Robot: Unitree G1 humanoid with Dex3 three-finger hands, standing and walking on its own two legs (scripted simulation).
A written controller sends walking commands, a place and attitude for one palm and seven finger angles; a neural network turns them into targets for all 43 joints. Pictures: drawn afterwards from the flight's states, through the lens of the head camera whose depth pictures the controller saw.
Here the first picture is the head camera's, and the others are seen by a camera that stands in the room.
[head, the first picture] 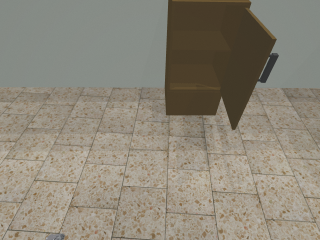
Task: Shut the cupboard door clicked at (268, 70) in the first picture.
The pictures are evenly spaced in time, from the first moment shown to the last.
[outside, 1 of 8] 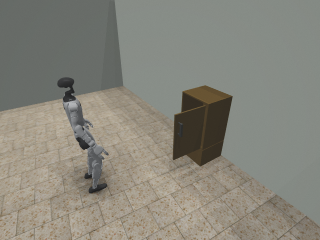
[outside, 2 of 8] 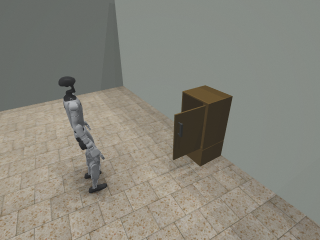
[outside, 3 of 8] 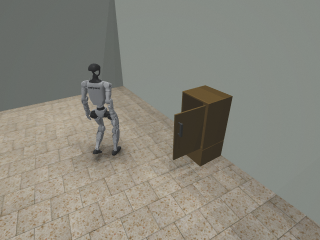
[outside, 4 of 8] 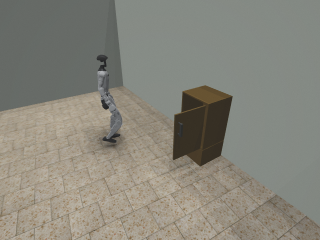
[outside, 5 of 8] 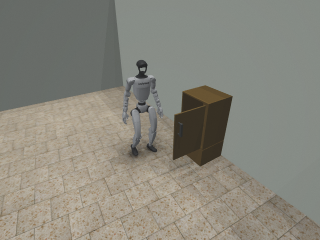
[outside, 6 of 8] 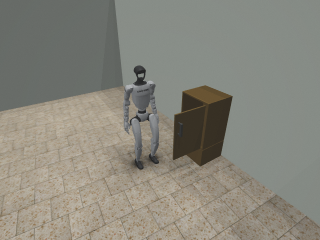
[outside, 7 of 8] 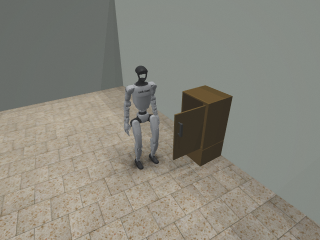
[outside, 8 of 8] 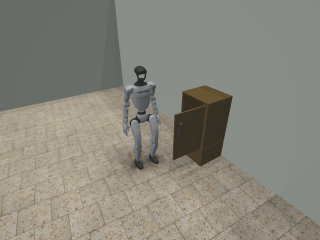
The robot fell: no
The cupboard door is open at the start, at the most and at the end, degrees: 88 88 88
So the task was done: no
